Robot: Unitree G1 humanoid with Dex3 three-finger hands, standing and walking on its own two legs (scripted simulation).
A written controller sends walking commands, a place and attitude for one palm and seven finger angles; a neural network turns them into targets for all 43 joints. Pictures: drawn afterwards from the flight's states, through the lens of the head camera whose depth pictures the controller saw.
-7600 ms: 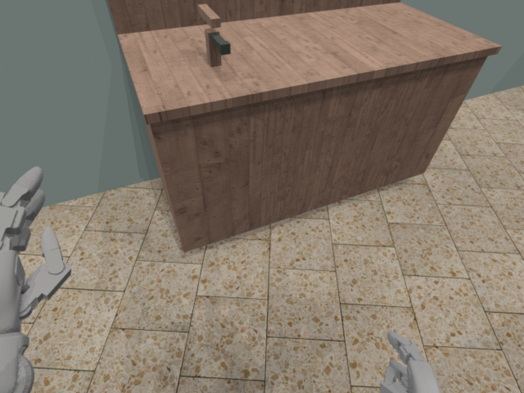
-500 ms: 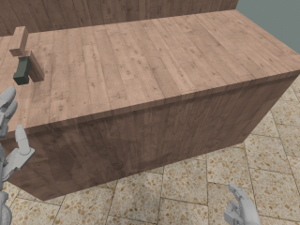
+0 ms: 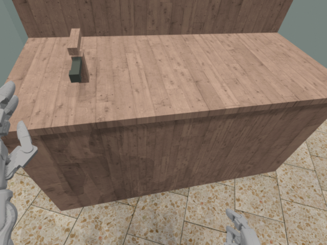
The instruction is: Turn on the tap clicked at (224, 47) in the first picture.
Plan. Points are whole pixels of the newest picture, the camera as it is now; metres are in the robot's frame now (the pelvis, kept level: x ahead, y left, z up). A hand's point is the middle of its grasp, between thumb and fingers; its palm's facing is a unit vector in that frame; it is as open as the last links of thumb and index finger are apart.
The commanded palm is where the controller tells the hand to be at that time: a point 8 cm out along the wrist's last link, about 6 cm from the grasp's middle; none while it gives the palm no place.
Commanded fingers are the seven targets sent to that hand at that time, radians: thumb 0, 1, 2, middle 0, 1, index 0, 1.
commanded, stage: come to a stop and stand still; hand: left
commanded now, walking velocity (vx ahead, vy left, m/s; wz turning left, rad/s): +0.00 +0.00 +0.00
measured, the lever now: (75, 76) +0.52 +0.34 +0.11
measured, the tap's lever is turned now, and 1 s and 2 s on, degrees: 0 0 0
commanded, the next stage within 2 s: look again from close up in 0.16 s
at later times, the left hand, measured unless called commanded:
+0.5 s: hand (65, 138) +0.25 +0.23 +0.17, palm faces +0.41 -0.85 -0.35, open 7.4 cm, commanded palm +0.19 +0.26 +0.18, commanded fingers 0.00 0.90 0.90 -0.20 -0.30 -0.20 -0.30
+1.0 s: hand (81, 120) +0.30 +0.22 +0.17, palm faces +0.41 -0.85 -0.34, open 7.4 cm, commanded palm +0.24 +0.25 +0.18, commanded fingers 0.00 0.90 0.90 -0.20 -0.30 -0.20 -0.30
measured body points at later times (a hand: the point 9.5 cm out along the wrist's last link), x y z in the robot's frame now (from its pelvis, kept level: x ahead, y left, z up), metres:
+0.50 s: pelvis +0.04 -0.02 +0.01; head +0.05 +0.00 +0.46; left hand +0.23 +0.27 +0.18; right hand +0.22 -0.24 -0.06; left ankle +0.04 +0.05 -0.73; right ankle +0.07 -0.15 -0.73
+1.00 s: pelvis +0.08 -0.03 -0.01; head +0.08 -0.02 +0.44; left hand +0.27 +0.26 +0.18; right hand +0.25 -0.26 -0.08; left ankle +0.04 +0.05 -0.73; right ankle +0.07 -0.15 -0.73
